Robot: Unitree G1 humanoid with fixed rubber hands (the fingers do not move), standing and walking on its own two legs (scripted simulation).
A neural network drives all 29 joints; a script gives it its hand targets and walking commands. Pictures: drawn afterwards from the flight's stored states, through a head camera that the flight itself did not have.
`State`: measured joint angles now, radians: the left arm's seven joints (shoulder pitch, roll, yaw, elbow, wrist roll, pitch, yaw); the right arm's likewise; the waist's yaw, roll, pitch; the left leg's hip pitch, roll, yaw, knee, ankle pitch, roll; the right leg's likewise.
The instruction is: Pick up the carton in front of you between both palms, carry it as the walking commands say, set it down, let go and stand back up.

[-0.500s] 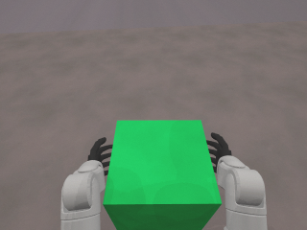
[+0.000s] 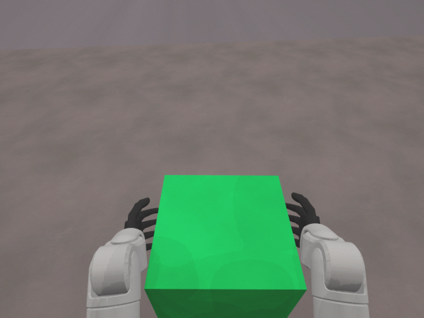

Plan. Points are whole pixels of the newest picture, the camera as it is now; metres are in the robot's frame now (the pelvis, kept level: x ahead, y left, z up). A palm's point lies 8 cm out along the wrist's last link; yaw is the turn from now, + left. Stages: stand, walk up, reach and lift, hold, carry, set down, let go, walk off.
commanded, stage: carry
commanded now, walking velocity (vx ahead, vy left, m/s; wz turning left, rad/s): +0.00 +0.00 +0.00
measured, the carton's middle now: (220, 258) +0.26 +0.00 +0.01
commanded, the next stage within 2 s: hold in 1.30 s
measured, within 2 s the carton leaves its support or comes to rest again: neither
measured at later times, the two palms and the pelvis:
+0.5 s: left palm (130, 260) +0.24 +0.16 +0.04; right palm (301, 256) +0.24 -0.14 +0.05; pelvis -0.04 +0.01 +0.00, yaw +0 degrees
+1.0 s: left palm (128, 264) +0.23 +0.16 +0.04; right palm (300, 261) +0.23 -0.14 +0.05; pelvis -0.06 +0.01 +0.00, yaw +0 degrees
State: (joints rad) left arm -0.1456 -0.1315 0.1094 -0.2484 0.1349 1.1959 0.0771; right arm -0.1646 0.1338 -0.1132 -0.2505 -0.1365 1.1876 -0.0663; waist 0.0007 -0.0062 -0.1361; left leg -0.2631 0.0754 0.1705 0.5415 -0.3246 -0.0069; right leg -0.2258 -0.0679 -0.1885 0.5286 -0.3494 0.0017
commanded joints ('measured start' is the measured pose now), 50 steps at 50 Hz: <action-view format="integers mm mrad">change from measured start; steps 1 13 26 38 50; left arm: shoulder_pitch -530 -503 -640 -555 -636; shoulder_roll -843 -844 -850 -919 -909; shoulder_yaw -701 -599 -432 -498 -454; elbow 13 137 385 365 396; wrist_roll -364 -273 -118 -152 -139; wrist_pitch -40 -223 -501 -519 -503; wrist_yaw -260 -256 -278 -276 -283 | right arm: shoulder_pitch -405 -465 -488 -439 -536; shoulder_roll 866 848 860 896 895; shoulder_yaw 664 604 351 458 431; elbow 105 174 486 420 426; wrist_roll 322 275 62 111 100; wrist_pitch -32 -210 -484 -498 -480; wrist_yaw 246 250 263 262 265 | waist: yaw -12 -1 0 -4 1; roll -6 -16 3 66 -12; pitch -121 -176 -151 -245 -159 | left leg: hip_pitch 73 15 54 67 38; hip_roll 102 97 97 88 90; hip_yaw -100 -101 -111 -86 -107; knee -84 -118 -123 -71 -140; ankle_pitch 307 236 213 396 167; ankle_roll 3 10 29 21 18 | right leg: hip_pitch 9 67 5 59 -12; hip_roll -116 -115 -104 -105 -110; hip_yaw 100 89 103 103 112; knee -85 -101 -111 -65 -106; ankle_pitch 354 281 176 338 146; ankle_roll -3 5 -1 12 3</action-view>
